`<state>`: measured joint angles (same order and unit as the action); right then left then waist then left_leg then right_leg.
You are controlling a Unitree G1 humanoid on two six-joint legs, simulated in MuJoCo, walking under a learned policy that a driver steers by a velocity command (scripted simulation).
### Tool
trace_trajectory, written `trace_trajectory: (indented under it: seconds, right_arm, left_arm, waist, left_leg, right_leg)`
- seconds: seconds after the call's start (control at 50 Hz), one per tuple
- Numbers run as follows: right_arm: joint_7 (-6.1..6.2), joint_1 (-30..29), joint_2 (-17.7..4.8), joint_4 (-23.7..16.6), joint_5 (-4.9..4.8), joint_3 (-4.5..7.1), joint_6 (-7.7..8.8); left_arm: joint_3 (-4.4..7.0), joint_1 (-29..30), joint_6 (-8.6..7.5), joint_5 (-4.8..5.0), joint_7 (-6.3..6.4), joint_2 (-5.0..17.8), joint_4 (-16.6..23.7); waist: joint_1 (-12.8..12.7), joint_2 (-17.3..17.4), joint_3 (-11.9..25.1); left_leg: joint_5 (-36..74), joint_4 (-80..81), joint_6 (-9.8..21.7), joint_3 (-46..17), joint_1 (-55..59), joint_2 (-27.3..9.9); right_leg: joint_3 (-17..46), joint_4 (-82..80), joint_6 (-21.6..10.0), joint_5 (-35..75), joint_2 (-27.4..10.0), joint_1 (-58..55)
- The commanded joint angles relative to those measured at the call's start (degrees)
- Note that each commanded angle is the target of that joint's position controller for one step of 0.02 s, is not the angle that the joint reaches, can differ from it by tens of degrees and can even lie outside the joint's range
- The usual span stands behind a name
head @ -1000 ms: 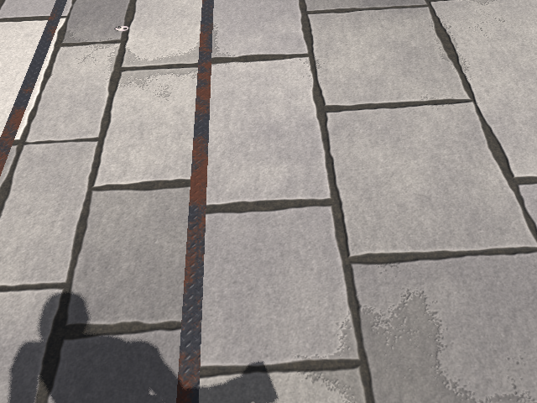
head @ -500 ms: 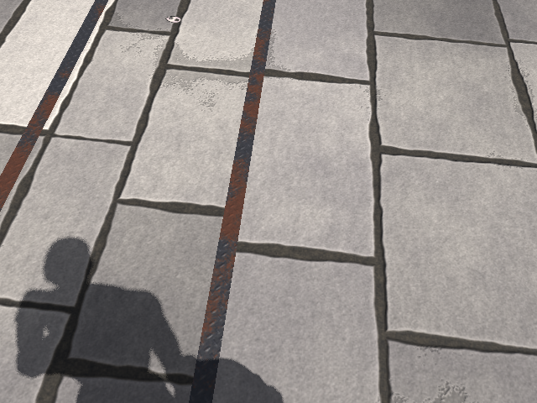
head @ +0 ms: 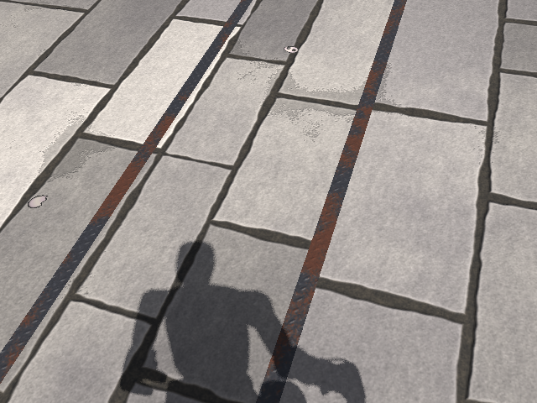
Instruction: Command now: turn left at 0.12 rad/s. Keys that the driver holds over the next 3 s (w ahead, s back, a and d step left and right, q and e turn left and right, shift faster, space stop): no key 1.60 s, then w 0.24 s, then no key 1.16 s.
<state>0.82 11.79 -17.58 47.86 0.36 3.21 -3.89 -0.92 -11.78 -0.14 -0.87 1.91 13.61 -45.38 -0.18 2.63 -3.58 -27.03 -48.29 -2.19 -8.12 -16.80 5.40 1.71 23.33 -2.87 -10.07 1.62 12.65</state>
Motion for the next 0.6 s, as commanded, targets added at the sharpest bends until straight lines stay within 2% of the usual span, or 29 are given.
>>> trace_trajectory:
  seconds: [0.02, 0.08, 0.12, 0.14, 0.16, 0.18, 0.2, 0.22, 0.26, 0.32, 0.46, 0.6]
  right_arm:
    - [0.27, 2.93, -2.59, -0.03, -0.23, -0.03, -0.22]
    - [0.76, 2.63, -2.64, 1.81, -0.63, -0.49, 0.05]
    - [1.13, 4.52, -2.09, 3.86, -0.31, -0.99, 0.85]
    - [1.36, 3.97, -3.55, 4.14, 0.34, -0.92, 1.48]
    - [1.55, 3.56, -5.72, 4.02, 1.23, -0.86, 2.14]
    - [1.08, -0.17, -5.74, 5.02, 0.38, -1.10, 2.46]
    - [0.65, -1.55, -3.10, 4.83, 0.33, -1.87, 3.00]
    - [0.59, -1.05, -2.64, 5.64, 0.36, -2.16, 3.41]
    - [1.01, 0.69, -2.97, 7.51, 0.27, -2.34, 3.65]
    - [1.17, 1.91, -2.42, 9.49, 0.08, -2.60, 3.76]
    - [1.28, 2.79, -1.66, 12.28, 0.08, -3.09, 3.97]
    - [1.39, 4.43, -0.34, 14.36, 0.09, -3.51, 4.12]
  left_arm:
    - [2.08, -0.44, -0.58, -0.08, -0.09, 8.84, 1.39]
    - [2.52, -1.36, 0.03, -0.32, -0.30, 9.62, -0.17]
    - [2.61, -0.89, 0.40, 0.03, -0.29, 9.57, -1.04]
    - [2.39, -1.66, 0.17, 0.13, -0.39, 8.74, -1.26]
    - [2.20, -2.11, -0.14, 0.36, -0.72, 7.74, -1.01]
    - [1.93, -2.53, 0.17, 0.95, -0.82, 5.90, -1.82]
    - [2.12, -1.90, 0.46, 0.55, -0.61, 7.01, -3.21]
    - [2.32, -1.76, 0.62, 0.37, -0.56, 7.23, -4.17]
    - [2.56, -2.23, 0.66, 0.21, -0.82, 7.67, -5.69]
    - [2.19, -2.90, 0.48, 0.33, -0.85, 6.52, -8.03]
    - [1.79, -3.25, 0.59, 0.33, -0.66, 5.50, -12.37]
    - [1.43, -4.24, 0.53, 0.37, -0.39, 4.55, -15.49]
  waist:
    - [0.27, -11.99, 5.83]
    - [-0.09, -12.63, 5.56]
    - [1.49, -10.57, 5.19]
    - [0.97, -8.63, 5.74]
    - [-0.01, -4.58, 6.45]
    - [-2.46, 3.08, 3.08]
    - [-1.65, 1.69, 2.10]
    - [-1.21, 1.79, 1.18]
    - [-0.97, 1.63, 0.33]
    - [-0.82, 0.26, 0.18]
    - [-0.61, -1.88, -0.42]
    - [-0.51, -2.44, -0.08]
  left_leg:
    - [-0.11, 8.51, -0.46, 3.77, 2.54, -1.22]
    - [4.39, 18.62, 0.90, 5.60, 5.97, -1.90]
    - [15.99, 30.96, 2.34, 5.49, 12.68, -3.01]
    - [19.20, 31.94, 3.24, 1.45, 16.67, -6.01]
    - [22.71, 31.18, 4.56, -3.99, 18.80, -11.46]
    - [23.19, 30.22, 6.50, -4.79, 8.68, -12.95]
    - [19.70, 31.50, 6.24, -4.68, 5.88, -12.34]
    - [17.32, 32.06, 5.53, -3.83, 4.52, -11.30]
    - [16.84, 32.40, 4.98, -2.69, 4.63, -9.92]
    - [16.50, 32.32, 5.22, -2.25, 5.81, -9.66]
    - [14.35, 32.77, 5.75, -2.11, 4.88, -9.50]
    - [15.43, 32.20, 5.89, -1.44, 5.15, -9.14]
  right_leg:
    - [10.67, -4.96, -7.30, 20.94, -11.50, -6.29]
    - [12.33, -4.39, -7.31, 16.69, -11.38, -5.95]
    - [11.95, -3.12, -4.81, 13.84, -10.51, -2.51]
    - [12.30, -3.03, -2.71, 10.65, -10.18, 0.79]
    - [10.17, -0.96, -1.05, 6.59, -8.24, 3.74]
    - [5.15, -3.57, -0.28, 0.46, -3.52, -0.78]
    - [5.17, -3.22, 0.15, 1.00, -3.54, -4.23]
    - [5.41, -3.29, 0.05, 2.24, -3.92, -5.38]
    - [5.90, -3.18, -0.35, 4.84, -4.86, -5.70]
    - [6.00, -4.06, -0.03, 4.14, -5.06, -4.62]
    - [6.07, -4.75, 0.65, 2.77, -5.04, -4.42]
    - [6.12, -4.55, 0.66, 2.94, -5.30, -4.10]
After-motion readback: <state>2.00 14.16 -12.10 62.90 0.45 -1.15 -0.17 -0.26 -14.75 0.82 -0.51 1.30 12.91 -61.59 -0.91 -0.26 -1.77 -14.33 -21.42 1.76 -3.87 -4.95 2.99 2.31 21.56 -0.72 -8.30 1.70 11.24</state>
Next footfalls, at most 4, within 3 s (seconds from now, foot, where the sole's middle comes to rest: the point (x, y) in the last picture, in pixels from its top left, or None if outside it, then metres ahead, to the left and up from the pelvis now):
0.14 left None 0.00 0.12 -0.78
2.28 left None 0.31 0.10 -0.78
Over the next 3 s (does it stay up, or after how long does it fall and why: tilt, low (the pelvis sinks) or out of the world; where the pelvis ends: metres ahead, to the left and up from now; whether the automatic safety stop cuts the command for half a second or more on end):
stays up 0.18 -0.01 -0.01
